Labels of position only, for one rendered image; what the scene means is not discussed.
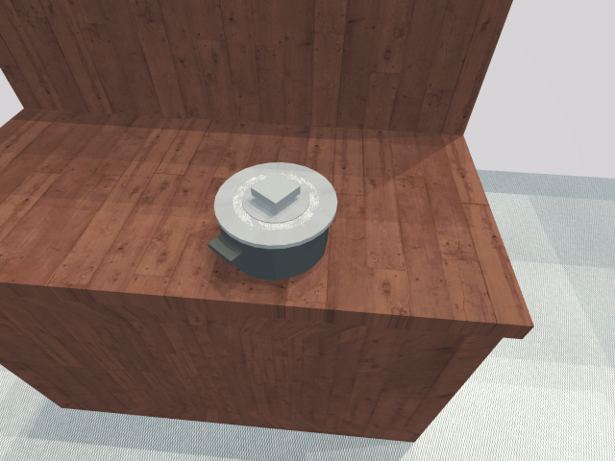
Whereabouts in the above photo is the table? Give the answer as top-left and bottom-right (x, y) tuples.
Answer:
(0, 0), (534, 443)

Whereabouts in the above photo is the knob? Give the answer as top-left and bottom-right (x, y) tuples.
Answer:
(251, 172), (300, 211)

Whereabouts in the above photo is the lid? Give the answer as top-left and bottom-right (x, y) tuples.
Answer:
(214, 162), (337, 249)

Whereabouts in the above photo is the pot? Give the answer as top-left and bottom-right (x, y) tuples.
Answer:
(208, 225), (329, 279)

